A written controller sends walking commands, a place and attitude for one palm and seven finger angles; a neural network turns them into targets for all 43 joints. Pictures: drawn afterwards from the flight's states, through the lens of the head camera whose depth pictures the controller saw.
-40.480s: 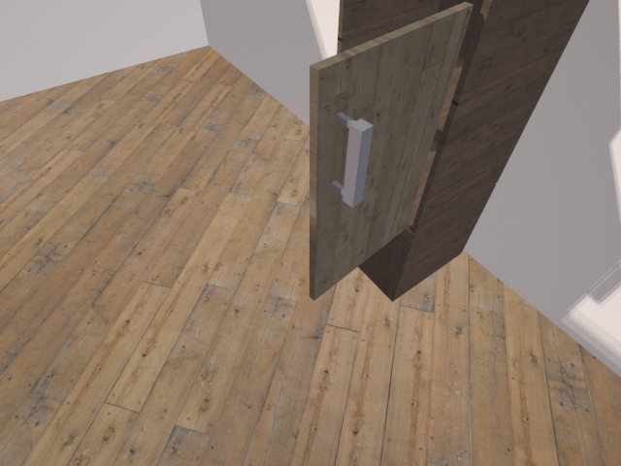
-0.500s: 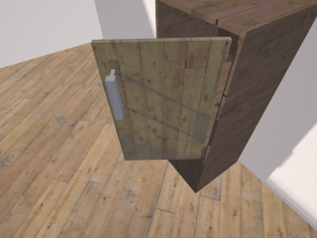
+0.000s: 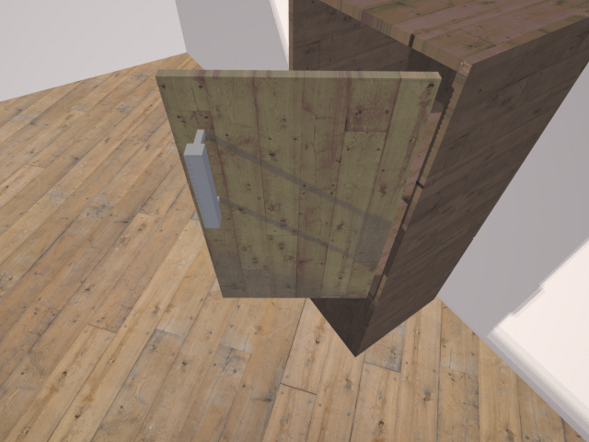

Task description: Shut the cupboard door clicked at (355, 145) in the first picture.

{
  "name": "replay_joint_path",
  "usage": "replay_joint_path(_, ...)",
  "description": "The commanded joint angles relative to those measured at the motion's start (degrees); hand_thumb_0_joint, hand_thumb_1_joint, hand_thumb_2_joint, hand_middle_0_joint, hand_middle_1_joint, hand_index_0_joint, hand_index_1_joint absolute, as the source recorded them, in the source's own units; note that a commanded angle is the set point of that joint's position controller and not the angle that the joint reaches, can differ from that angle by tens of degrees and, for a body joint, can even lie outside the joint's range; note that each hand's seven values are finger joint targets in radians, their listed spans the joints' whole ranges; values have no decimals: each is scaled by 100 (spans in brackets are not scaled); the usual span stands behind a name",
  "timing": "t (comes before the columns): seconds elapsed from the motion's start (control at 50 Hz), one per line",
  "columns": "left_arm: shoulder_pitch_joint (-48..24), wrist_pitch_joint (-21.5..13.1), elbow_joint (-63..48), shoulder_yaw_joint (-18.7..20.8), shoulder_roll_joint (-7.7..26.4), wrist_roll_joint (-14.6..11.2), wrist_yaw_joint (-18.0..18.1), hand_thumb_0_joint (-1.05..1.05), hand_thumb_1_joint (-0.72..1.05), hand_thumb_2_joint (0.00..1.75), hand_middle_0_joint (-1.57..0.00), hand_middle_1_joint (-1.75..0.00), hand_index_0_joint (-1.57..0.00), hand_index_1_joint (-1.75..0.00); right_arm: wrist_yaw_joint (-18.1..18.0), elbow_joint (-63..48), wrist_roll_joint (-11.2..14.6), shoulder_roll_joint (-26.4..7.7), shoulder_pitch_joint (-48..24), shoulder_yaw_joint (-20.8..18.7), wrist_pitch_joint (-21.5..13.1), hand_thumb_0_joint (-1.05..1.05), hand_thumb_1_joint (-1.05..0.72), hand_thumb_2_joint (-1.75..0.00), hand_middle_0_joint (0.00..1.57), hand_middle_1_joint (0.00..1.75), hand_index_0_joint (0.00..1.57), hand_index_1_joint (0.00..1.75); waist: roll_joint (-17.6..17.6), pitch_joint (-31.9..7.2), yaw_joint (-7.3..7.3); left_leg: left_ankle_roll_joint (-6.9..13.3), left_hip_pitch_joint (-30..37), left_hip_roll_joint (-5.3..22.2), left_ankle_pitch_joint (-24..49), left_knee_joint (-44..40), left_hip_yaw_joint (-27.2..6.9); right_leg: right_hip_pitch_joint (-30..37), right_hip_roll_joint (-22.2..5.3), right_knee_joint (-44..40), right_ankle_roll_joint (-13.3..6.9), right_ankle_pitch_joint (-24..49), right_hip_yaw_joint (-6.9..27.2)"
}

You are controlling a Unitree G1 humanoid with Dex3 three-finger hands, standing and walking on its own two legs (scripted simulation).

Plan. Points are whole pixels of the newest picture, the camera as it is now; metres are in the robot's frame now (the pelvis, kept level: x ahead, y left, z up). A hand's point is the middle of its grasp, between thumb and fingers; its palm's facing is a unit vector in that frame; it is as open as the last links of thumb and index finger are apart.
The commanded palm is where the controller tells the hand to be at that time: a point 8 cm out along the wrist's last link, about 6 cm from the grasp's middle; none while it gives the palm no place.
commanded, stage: look again from close up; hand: left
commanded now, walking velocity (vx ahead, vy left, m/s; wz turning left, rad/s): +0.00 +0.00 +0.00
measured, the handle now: (207, 180) +0.47 +0.17 +0.09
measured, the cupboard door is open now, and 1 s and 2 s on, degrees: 56 56 56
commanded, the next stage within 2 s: raise the hand and make a fist in 0.16 s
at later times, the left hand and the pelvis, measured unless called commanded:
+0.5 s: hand (173, 371) +0.20 +0.17 +0.00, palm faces +0.20 -0.98 -0.04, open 7.0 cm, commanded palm +0.11 +0.23 -0.05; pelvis +0.00 -0.03 -0.04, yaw +3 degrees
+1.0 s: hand (162, 395) +0.18 +0.18 +0.00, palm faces +0.07 -1.00 -0.03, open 4.6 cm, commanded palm +0.13 +0.23 +0.01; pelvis -0.03 -0.03 -0.06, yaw +3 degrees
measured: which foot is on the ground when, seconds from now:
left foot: down 0.00-1.00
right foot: down 0.00-1.00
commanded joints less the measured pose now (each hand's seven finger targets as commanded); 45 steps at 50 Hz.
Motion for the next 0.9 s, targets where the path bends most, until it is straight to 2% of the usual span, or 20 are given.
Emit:
replay_joint_path(0.0, 290, -79, -215, 193, 798, 24, 37, 0, 90, 90, -20, -30, -20, -30, -60, -172, 7, -683, 220, -138, -67, 0, -90, -90, 20, 30, 20, 30, 11, -149, 9, 46, 338, 749, 1300, -392, -711, -108, -483, -391, -219, 1278, 458)
replay_joint_path(0.22, 88, -106, -325, 237, 1006, 22, 30, 0, 90, 90, -20, -30, -20, -30, -59, -200, -8, -837, -66, -160, -48, 0, -90, -90, 20, 30, 20, 30, -56, -280, 24, -4, 481, 747, 1579, -356, -676, 94, -570, -422, -235, 1875, 458)
replay_joint_path(0.24, 616, -148, -172, 219, 706, 75, 276, 0, 90, 90, -20, -30, -20, -30, -25, -575, 59, -789, -179, -188, -25, 0, -90, -90, 20, 30, 20, 30, -205, -244, 69, -163, 211, 876, 2160, 780, -450, 81, -794, -386, -39, 3340, 590)
replay_joint_path(0.26, -4479, -1751, -9153, 3290, 4638, -482, 396, 0, 90, 90, -20, -30, -20, -30, -537, -2011, 103, -1914, 558, -500, -1077, 0, -90, -90, 20, 30, 20, 30, 72, -2324, -644, -22, 1994, 482, 3123, 1162, -814, 1, -204, 1363, -110, 3534, -119)
replay_joint_path(0.28, 38, -1259, -6849, 482, 1067, -638, 388, 0, 90, 90, -22, -32, -22, -32, -661, -2081, 500, -1228, -57, -199, -1531, 0, -90, -90, 20, 30, 20, 30, 2385, -3090, -214, -132, 2729, 638, 4199, 831, -1161, -1056, 103, 2257, -1, 1351, -525)
replay_joint_path(0.3, 1539, -583, -7048, 162, -160, -1097, 427, 0, 90, 90, -24, -34, -24, -34, -485, -2293, 397, -1010, -199, -180, -1779, 0, -90, -90, 20, 30, 20, 30, 2431, -2752, -64, -314, 2231, 611, 4818, 490, -1121, -1029, 126, 2800, -79, 1, -610)
replay_joint_path(0.32, 703, -653, -6772, 195, -19, -882, 404, 0, 90, 90, -25, -36, -25, -36, -248, -2233, 327, -872, -40, -306, -1875, 0, -90, -90, 20, 30, 20, 30, 1112, -1277, -268, -329, 833, 605, 3902, 208, -1002, -1674, 68, 2381, -69, -264, -535)
replay_joint_path(0.34, 809, -805, -6623, 420, -69, -1016, 234, 0, 90, 90, -27, -38, -27, -38, -121, -2531, 204, -916, -116, -502, -1902, 0, -90, -90, 20, 30, 20, 30, 567, -467, -129, -387, -111, 487, 2820, 525, -977, -1840, 20, 1588, -94, -260, -577)
replay_joint_path(0.38, 1806, -1475, -5565, 1050, 176, -1205, -206, 0, 90, 90, -31, -42, -31, -42, -29, -2821, 146, -996, -241, -607, -1854, 0, -90, -90, 20, 30, 20, 30, -1104, 9, -33, -367, -1622, 126, 642, 1362, -790, -1956, 5, 856, -133, 271, -566)
replay_joint_path(0.42, 2686, -2425, -5103, 1320, 102, -1499, -1005, 0, 90, 90, -35, -46, -35, -46, 83, -3043, 130, -971, -385, -578, -1746, 0, -90, -90, 20, 30, 20, 30, -1669, -258, 135, -356, -2347, -42, 676, 2055, -637, -1901, -172, 1432, -46, 1898, -207)
replay_joint_path(0.44, 2699, -2956, -5252, 1634, 303, -1573, -1447, 0, 90, 90, -36, -48, -36, -48, 120, -3136, 91, -1025, -412, -608, -1711, 0, -90, -90, 20, 30, 20, 30, -1664, -827, 232, -331, -2578, -92, 1015, 2492, -550, -1807, -201, 2069, 35, 3337, -152)
replay_joint_path(0.46, 2629, -3427, -5222, 1724, 432, -1644, -1878, 0, 90, 90, -38, -50, -38, -50, 136, -3203, 77, -1002, -431, -640, -1718, 0, -90, -90, 20, 30, 20, 30, -1747, -1210, 314, -366, -2962, -140, 768, 2770, -484, -1804, -227, 2455, 104, 3421, 41)
replay_joint_path(0.48, 2367, -3748, -5198, 1791, 559, -1731, -2229, 0, 90, 90, -40, -52, -40, -52, 153, -3332, 128, -943, -564, -670, -1730, 0, -90, -90, 20, 30, 20, 30, -1588, -1294, 312, -377, -3360, -196, -51, 2882, -433, -2152, -233, 2364, 104, 1802, 344)
replay_joint_path(0.5, 2225, -3763, -5360, 2097, 871, -1839, -2421, 0, 90, 90, -42, -54, -42, -54, 136, -3559, 161, -987, -615, -688, -1683, 0, -90, -90, 20, 30, 20, 30, -728, -1267, 420, -333, -3442, -189, -132, 3017, -382, -2266, -258, 2381, -32, 1186, 523)
replay_joint_path(0.52, 1935, -3676, -5811, 2205, 1072, -1975, -2543, 0, 90, 90, -44, -56, -44, -56, 104, -3832, 177, -1042, -711, -644, -1650, 0, -90, -90, 20, 30, 20, 30, 81, -1565, 459, -289, -3336, -243, -144, 3085, -305, -2246, -264, 2350, -67, 740, 665)
replay_joint_path(0.54, 1758, -3545, -6169, 2336, 1186, -2077, -2546, 0, 90, 90, -46, -58, -46, -58, 63, -4001, 201, -1003, -706, -610, -1636, 0, -90, -90, 20, 30, 20, 30, 161, -1913, 482, -244, -3270, -232, -80, 3159, -318, -2130, -256, 2306, -41, 547, 744)
replay_joint_path(0.6, 673, -3317, -7177, 2202, 1173, -2253, -2258, 0, 90, 90, -51, -64, -51, -64, -107, -4185, 249, -916, -475, -539, -1631, 0, -90, -90, 20, 30, 20, 30, -337, -2158, 117, -138, -3528, -122, -580, 3507, -417, -2304, -298, 1922, 224, -477, 1172)
replay_joint_path(0.66, -73, -3432, -8030, 1595, 1023, -2050, -2052, 0, 90, 90, -57, -70, -57, -70, -265, -4138, 233, -969, -324, -473, -1737, 0, -90, -90, 20, 30, 20, 30, 212, -1908, -176, -23, -3150, 27, -792, 3444, -548, -2892, -136, 1800, 61, -1185, 885)
replay_joint_path(0.7, -374, -3393, -8181, 1337, 1078, -1951, -2054, 0, 90, 90, -60, -74, -60, -74, -374, -4043, 234, -1018, -230, -406, -1790, 0, -90, -90, 20, 30, 20, 30, 40, -1813, -317, 32, -3125, 93, -849, 3441, -649, -2983, -57, 1806, 32, -1316, 806)
replay_joint_path(0.88, 900, -1847, -7487, 1906, 1229, -2035, -1799, 0, 90, 90, -77, -92, -77, -92, -424, -4261, 332, -856, -347, -279, -1590, 0, -90, -90, 20, 30, 20, 30, -136, -1669, 230, -57, -2980, 22, -724, 2617, -691, -2018, -120, 1368, 65, -1275, 537)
